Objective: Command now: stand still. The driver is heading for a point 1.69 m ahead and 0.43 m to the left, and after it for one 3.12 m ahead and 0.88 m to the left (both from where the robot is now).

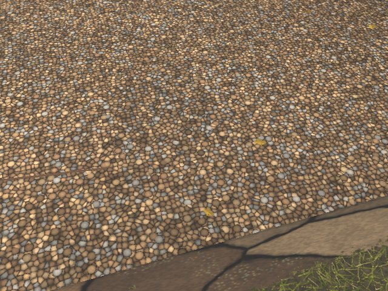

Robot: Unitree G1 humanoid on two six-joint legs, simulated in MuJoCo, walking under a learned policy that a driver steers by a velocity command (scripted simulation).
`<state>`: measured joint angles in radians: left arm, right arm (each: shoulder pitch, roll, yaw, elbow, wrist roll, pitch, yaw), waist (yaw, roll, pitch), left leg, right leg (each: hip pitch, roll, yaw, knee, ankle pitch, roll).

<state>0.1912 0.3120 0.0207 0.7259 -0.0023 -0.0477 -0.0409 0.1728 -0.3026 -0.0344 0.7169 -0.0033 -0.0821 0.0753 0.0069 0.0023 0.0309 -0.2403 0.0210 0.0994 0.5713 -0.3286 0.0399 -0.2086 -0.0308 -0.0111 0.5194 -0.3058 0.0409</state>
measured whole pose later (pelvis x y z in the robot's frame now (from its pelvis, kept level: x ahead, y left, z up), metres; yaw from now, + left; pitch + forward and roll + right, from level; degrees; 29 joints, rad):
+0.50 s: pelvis +0.06 -0.04 +0.01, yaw +0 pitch -1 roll +0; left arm 0.19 0.26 0.02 0.78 0.06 -0.06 -0.06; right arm 0.41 -0.25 -0.01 0.87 -0.05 -0.06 0.00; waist -0.06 0.01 0.02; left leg 0.00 0.04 0.09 0.28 -0.27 0.03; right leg -0.29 -0.03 -0.02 0.54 -0.25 -0.06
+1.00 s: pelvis +0.30 -0.06 -0.02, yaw +10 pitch +2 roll +0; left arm 0.55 0.20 -0.02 1.00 0.11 -0.09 -0.04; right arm 0.02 -0.22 -0.02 0.80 -0.04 -0.05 0.09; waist 0.05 0.00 -0.02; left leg -0.61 -0.02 0.04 0.65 -0.04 0.09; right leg 0.23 0.01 -0.20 0.18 -0.43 0.00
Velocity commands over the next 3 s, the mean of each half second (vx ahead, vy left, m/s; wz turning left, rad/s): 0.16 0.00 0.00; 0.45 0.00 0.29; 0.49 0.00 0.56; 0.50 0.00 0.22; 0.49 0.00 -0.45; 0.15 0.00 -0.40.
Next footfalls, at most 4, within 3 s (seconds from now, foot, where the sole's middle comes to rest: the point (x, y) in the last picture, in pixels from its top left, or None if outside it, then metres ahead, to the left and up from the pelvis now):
0.54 right None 0.13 -0.17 -0.77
1.02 left None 0.46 0.07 -0.77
1.38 right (231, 254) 0.63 -0.11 -0.77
1.78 left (135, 234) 0.80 0.27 -0.95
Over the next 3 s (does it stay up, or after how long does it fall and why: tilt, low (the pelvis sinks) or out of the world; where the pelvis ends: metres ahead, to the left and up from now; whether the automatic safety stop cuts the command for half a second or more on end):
stays up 1.26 0.28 -0.18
